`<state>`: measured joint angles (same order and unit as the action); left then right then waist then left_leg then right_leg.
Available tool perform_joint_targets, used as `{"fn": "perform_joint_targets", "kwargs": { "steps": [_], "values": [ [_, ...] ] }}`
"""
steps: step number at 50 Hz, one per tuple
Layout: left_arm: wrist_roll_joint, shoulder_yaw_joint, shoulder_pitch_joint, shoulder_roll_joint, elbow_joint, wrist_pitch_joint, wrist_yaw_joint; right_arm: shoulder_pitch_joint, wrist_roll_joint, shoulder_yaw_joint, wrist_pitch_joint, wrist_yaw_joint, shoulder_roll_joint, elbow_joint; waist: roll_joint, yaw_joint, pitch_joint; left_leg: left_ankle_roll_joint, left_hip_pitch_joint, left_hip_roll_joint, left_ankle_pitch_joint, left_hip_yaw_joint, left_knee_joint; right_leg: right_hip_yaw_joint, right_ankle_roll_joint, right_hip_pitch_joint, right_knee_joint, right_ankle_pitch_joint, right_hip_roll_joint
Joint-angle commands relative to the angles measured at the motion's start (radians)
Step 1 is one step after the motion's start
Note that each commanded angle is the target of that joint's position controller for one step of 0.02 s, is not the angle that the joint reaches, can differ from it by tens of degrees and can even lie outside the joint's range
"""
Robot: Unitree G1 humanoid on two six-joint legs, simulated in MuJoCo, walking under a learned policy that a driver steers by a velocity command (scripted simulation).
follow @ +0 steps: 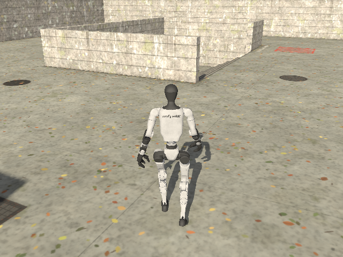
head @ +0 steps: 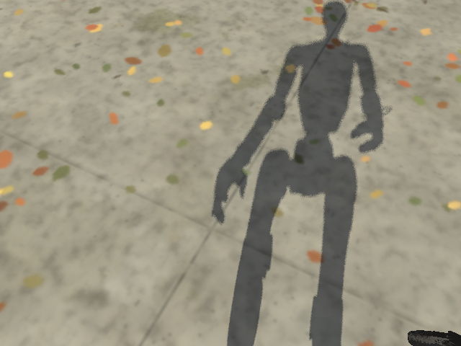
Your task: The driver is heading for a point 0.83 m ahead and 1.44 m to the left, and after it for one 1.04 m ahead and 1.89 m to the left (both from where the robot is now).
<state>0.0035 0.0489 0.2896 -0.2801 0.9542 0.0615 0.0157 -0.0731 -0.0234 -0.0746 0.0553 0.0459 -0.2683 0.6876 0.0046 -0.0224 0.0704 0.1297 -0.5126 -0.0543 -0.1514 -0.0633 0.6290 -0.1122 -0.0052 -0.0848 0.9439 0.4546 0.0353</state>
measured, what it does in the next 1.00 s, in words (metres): walks ahead, turning left: right foot, then left foot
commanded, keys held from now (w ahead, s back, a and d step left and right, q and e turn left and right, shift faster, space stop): w+q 0.46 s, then q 0.54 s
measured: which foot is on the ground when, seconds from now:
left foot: down 0.00-0.44, up 0.46-0.86, down 0.88-1.00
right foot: up 0.00-0.40, down 0.42-0.88, up 0.90-1.00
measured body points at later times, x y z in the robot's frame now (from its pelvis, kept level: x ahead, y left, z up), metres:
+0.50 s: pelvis +0.29 -0.04 +0.01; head +0.32 -0.03 +0.46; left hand +0.41 +0.27 -0.07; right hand +0.43 -0.30 -0.10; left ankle +0.13 +0.06 -0.65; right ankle +0.40 -0.13 -0.71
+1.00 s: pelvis +0.43 +0.03 +0.02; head +0.47 +0.08 +0.46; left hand +0.39 +0.35 -0.10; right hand +0.74 -0.09 -0.05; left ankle +0.44 +0.15 -0.71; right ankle +0.44 -0.13 -0.63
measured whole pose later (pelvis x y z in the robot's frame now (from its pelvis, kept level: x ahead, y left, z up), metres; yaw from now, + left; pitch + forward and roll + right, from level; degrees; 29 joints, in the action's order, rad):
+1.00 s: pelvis +0.43 +0.03 +0.02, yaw +35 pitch +3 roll -1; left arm 0.00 0.06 0.10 -0.33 0.77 0.02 0.00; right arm -0.14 -0.01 -0.08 -0.01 0.02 -0.31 0.55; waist -0.02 -0.01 0.08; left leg 0.05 -0.43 -0.04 -0.14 0.03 0.53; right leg 0.00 -0.05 -0.45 1.15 0.53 0.03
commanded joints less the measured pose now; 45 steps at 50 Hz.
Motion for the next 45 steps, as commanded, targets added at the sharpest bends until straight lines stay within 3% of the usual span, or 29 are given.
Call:
{"fn": "perform_joint_targets", "kwargs": {
  "steps": [1, 2, 3, 4, 5, 8, 12, 15, 18, 20, 21, 22, 23, 24, 25, 26, 27, 30, 33, 37, 40, 42, 43, 44, 45],
  "values": [
    [0.048, 0.015, -0.101, -0.149, -0.171, 0.098, -0.036, -0.314, 0.016, -0.055, 0.009, -0.019, -0.177, -0.002, 0.105, 0.149, -0.32, 0.263, 0.859, 0.353, -0.052, 0.713, -0.318, 0.229, 0.044, -0.713, 0.496, 0.026, -0.012],
    [0.038, 0.011, -0.12, -0.13, -0.179, 0.103, -0.032, -0.246, 0.013, -0.048, 0.018, -0.015, -0.155, -0.008, -0.021, 0.092, -0.203, 0.224, 0.679, 0.307, 0.058, 0.592, -0.332, 0.221, 0.047, -0.681, 0.376, -0.04, 0.032],
    [0.015, 0.02, -0.12, -0.138, -0.168, 0.095, -0.024, -0.185, 0.012, -0.038, 0.023, -0.017, -0.124, -0.022, -0.045, 0.056, -0.16, 0.194, 0.556, 0.268, 0.15, 0.504, -0.344, 0.212, 0.038, -0.616, 0.277, -0.067, 0.065],
    [0.006, 0.025, -0.098, -0.14, -0.166, 0.08, -0.025, -0.149, 0.022, -0.031, 0.022, -0.02, -0.118, -0.037, -0.025, 0.023, -0.128, 0.19, 0.455, 0.245, 0.202, 0.464, -0.368, 0.211, 0.025, -0.553, 0.242, -0.083, 0.079],
    [-0.003, 0.027, -0.081, -0.136, -0.171, 0.066, -0.025, -0.138, 0.022, -0.032, 0.022, -0.023, -0.126, -0.043, -0.016, 0.005, -0.115, 0.191, 0.395, 0.234, 0.221, 0.452, -0.39, 0.206, 0.008, -0.523, 0.198, -0.094, 0.083],
    [-0.022, 0.018, -0.129, -0.098, -0.205, 0.043, -0.017, -0.158, 0.013, -0.043, 0.022, -0.043, -0.166, -0.041, 0.006, 0.002, -0.081, 0.19, 0.268, 0.199, 0.264, 0.365, -0.424, 0.168, -0.05, -0.506, 0.028, -0.199, 0.076],
    [-0.017, 0.003, -0.282, -0.068, -0.256, 0.046, -0.021, -0.21, 0.005, -0.049, 0.009, -0.059, -0.182, -0.032, 0.05, 0.067, -0.062, 0.113, 0.201, 0.121, 0.126, 0.291, -0.399, 0.146, -0.067, -0.419, -0.292, -0.504, 0.011],
    [0.001, 0.009, -0.34, -0.09, -0.29, 0.053, -0.028, -0.266, 0.0, -0.049, 0.003, -0.057, -0.18, -0.014, 0.078, 0.093, -0.068, 0.088, 0.245, 0.144, 0.045, 0.354, -0.351, 0.166, -0.057, -0.383, -0.386, -0.541, -0.019],
    [0.006, 0.028, -0.322, -0.134, -0.298, 0.067, -0.037, -0.277, 0.0, -0.046, -0.005, -0.062, -0.165, -0.013, 0.111, 0.07, -0.08, 0.07, 0.342, 0.183, 0.009, 0.453, -0.254, 0.19, -0.023, -0.357, -0.443, -0.425, -0.026],
    [0.003, 0.047, -0.203, -0.157, -0.269, 0.078, -0.035, -0.255, 0.003, -0.037, -0.011, -0.064, -0.14, -0.023, 0.133, 0.001, -0.116, 0.035, 0.341, 0.152, 0.047, 0.464, -0.15, 0.166, 0.019, -0.203, -0.498, -0.385, -0.029],
    [-0.014, 0.062, -0.08, -0.197, -0.255, 0.084, -0.028, -0.25, 0.009, -0.018, -0.008, -0.061, -0.087, -0.038, 0.089, -0.057, -0.218, -0.004, 0.269, 0.099, 0.025, 0.407, 0.049, 0.253, 0.073, 0.006, -0.481, -0.363, 0.075],
    [-0.033, 0.083, 0.053, -0.283, -0.241, 0.079, -0.021, -0.346, 0.004, 0.002, -0.001, -0.062, -0.024, -0.062, -0.136, -0.05, -0.368, -0.08, -0.012, -0.029, -0.258, 0.267, 0.389, 0.597, 0.2, 0.356, -0.519, -0.25, 0.308],
    [-0.011, 0.086, 0.095, -0.275, -0.211, 0.066, -0.032, -0.404, -0.019, 0.002, 0.005, -0.063, -0.07, -0.076, -0.341, -0.031, -0.395, -0.104, -0.251, -0.015, -0.469, 0.232, 0.604, 0.952, 0.284, 0.441, -0.627, 0.034, 0.419],
    [-0.005, 0.061, 0.026, -0.18, -0.243, 0.059, -0.029, -0.333, -0.022, -0.021, -0.002, -0.066, -0.164, -0.061, -0.197, -0.051, -0.251, -0.121, -0.31, 0.036, -0.393, 0.253, 0.694, 0.842, 0.248, 0.326, -0.652, 0.04, 0.383],
    [-0.014, 0.047, -0.032, -0.137, -0.257, 0.048, -0.023, -0.244, -0.006, -0.03, -0.012, -0.068, -0.189, -0.075, -0.109, -0.052, -0.157, -0.132, -0.289, 0.068, -0.32, 0.219, 0.701, 0.651, 0.212, 0.192, -0.635, -0.151, 0.343],
    [-0.023, 0.037, -0.085, -0.113, -0.262, 0.041, -0.023, -0.209, 0.007, -0.035, -0.019, -0.07, -0.182, -0.085, -0.071, -0.025, -0.105, -0.142, -0.235, 0.091, -0.28, 0.204, 0.665, 0.51, 0.198, 0.071, -0.632, -0.397, 0.296],
    [-0.025, 0.031, -0.114, -0.094, -0.259, 0.037, -0.021, -0.21, 0.011, -0.041, -0.029, -0.07, -0.172, -0.09, -0.085, 0.004, -0.085, -0.147, -0.189, 0.114, -0.269, 0.198, 0.622, 0.403, 0.188, 0.0, -0.629, -0.59, 0.261],
    [-0.02, 0.042, -0.131, -0.123, -0.235, 0.039, -0.018, -0.221, 0.001, -0.028, -0.055, -0.067, -0.102, -0.111, -0.13, 0.032, -0.086, -0.167, -0.127, 0.128, -0.237, 0.138, 0.508, 0.229, 0.205, -0.074, -0.663, -0.837, 0.227],
    [-0.01, 0.058, -0.143, -0.163, -0.221, 0.021, -0.003, -0.185, 0.006, -0.017, -0.064, -0.059, -0.079, -0.131, -0.113, 0.027, -0.129, -0.176, -0.107, 0.137, -0.094, 0.113, 0.352, 0.142, 0.22, -0.035, -0.678, -0.89, 0.241],
    [0.005, 0.06, -0.156, -0.176, -0.207, -0.006, 0.006, -0.098, 0.008, -0.016, -0.063, -0.03, -0.079, -0.154, -0.109, -0.001, -0.13, -0.153, -0.007, 0.119, 0.066, 0.062, 0.139, 0.025, 0.185, -0.024, -0.665, -0.808, 0.219],
    [0.023, 0.069, -0.14, -0.204, -0.195, -0.018, 0.001, -0.051, 0.008, -0.028, -0.069, -0.01, -0.103, -0.185, -0.113, -0.01, -0.113, -0.121, 0.021, 0.104, 0.011, 0.039, 0.038, 0.015, 0.166, 0.023, -0.607, -0.772, 0.244],
    [0.038, 0.074, -0.148, -0.216, -0.198, -0.025, 0.001, -0.074, 0.009, -0.042, -0.072, -0.004, -0.125, -0.191, -0.112, 0.014, -0.121, -0.087, 0.077, 0.075, -0.019, 0.014, -0.052, 0.004, 0.141, 0.048, -0.51, -0.823, 0.248],
    [0.043, 0.072, -0.154, -0.206, -0.198, -0.028, 0.002, -0.138, 0.012, -0.055, -0.07, -0.007, -0.143, -0.175, -0.09, 0.052, -0.147, -0.06, 0.184, 0.041, 0.047, -0.005, -0.146, -0.029, 0.112, 0.026, -0.394, -0.847, 0.217],
    [0.032, 0.064, -0.102, -0.177, -0.19, -0.025, -0.002, -0.225, 0.017, -0.079, -0.068, -0.024, -0.204, -0.157, -0.004, 0.084, -0.201, -0.013, 0.367, 0.049, 0.294, 0.052, -0.212, -0.064, 0.052, -0.068, -0.209, -0.747, 0.152],
    [-0.031, 0.036, -0.08, -0.101, -0.231, -0.02, -0.009, -0.27, 0.027, -0.101, -0.068, -0.05, -0.319, -0.172, 0.259, 0.059, -0.278, 0.111, 0.632, 0.31, 0.838, 0.392, -0.137, -0.086, -0.025, -0.376, 0.124, -0.082, 0.048]
  ]
}}
Keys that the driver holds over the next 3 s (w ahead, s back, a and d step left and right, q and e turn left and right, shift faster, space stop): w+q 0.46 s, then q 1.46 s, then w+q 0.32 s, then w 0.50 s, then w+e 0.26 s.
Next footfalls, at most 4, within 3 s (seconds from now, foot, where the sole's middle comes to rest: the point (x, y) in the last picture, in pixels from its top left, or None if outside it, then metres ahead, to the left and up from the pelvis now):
0.42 right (288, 341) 0.44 -0.12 -0.75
0.88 left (182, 324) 0.48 0.18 -0.75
1.28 right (254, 284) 0.60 -0.03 -0.75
1.70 left None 0.37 0.11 -0.75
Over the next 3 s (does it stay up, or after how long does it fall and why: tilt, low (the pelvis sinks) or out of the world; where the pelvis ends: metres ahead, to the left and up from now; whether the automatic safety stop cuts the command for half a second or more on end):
stays up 0.44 0.44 0.03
